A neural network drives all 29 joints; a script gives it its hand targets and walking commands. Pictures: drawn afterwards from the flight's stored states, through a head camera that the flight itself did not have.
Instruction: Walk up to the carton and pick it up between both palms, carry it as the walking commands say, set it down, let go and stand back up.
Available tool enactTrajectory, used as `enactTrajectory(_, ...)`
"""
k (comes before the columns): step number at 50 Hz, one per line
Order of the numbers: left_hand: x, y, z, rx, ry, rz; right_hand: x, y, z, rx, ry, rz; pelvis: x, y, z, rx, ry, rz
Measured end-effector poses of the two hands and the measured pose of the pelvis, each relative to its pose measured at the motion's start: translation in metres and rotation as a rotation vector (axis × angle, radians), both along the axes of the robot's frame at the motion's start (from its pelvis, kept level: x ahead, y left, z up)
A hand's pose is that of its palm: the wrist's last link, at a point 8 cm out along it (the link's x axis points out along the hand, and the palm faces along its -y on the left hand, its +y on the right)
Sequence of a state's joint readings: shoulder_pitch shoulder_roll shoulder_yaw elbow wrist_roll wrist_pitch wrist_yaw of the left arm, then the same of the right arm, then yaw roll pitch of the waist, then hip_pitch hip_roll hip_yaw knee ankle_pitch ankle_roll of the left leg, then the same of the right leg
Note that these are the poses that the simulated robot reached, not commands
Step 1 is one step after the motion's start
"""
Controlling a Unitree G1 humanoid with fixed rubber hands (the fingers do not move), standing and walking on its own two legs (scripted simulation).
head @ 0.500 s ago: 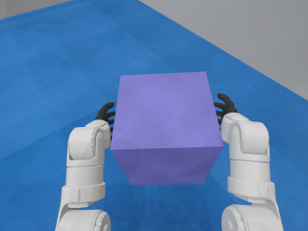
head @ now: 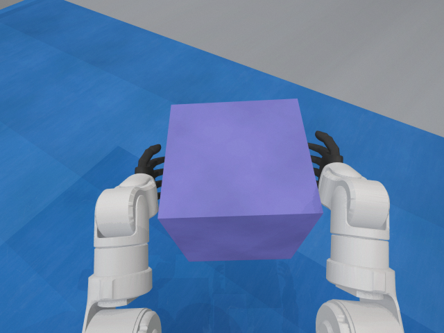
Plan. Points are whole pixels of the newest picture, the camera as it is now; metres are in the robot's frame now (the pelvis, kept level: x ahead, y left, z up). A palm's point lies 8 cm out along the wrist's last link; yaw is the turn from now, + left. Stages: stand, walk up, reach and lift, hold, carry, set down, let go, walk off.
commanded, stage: carry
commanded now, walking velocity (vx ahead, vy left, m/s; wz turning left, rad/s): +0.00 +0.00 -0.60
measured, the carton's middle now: (236, 189) +0.37 +0.02 +0.04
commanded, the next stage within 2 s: none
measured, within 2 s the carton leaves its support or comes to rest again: neither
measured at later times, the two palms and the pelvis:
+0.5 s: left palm (212, 206) +0.31 +0.06 +0.08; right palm (428, 252) +0.24 -0.24 +0.11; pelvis -0.06 +0.00 +0.01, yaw -18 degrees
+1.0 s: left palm (290, 258) +0.23 -0.06 +0.08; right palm out of the picture +0.08 -0.32 +0.11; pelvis -0.13 +0.01 +0.01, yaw -35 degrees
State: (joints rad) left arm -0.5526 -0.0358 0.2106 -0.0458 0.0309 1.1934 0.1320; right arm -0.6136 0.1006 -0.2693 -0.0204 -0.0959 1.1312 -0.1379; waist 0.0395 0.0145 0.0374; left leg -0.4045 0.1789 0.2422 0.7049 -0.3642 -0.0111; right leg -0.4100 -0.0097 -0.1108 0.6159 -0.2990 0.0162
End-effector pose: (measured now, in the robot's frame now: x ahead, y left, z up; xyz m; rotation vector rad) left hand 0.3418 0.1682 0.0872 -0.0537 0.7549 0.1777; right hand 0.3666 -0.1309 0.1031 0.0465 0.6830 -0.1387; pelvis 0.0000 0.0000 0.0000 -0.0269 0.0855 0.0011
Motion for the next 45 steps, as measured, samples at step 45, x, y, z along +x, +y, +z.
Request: enactTrajectory(45,-0.087,-0.230,-0.002,-0.008,0.014,-0.619,-0.253,-0.194,0.015,-0.036,0.023,-0.587,-0.121,0.005,0.000,0.053,-0.008,-0.538)
